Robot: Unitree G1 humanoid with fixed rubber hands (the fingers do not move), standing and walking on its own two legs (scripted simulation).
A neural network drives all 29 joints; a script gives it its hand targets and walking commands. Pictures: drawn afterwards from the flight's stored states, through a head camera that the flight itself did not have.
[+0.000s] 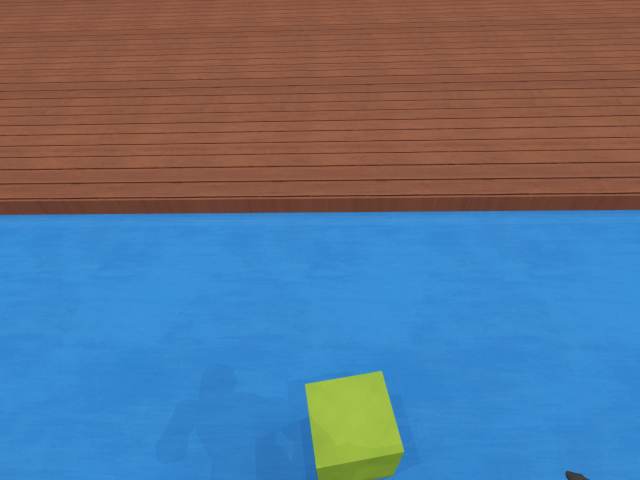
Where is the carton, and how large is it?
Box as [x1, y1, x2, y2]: [305, 371, 403, 479]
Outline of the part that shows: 381,371 305,384 318,479 374,479 393,474 403,453 403,448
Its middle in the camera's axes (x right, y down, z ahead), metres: +0.08 +0.53 +1.05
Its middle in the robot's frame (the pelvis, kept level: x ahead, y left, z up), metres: +0.38 -0.04 -0.66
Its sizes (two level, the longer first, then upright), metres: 0.210 0.200 0.250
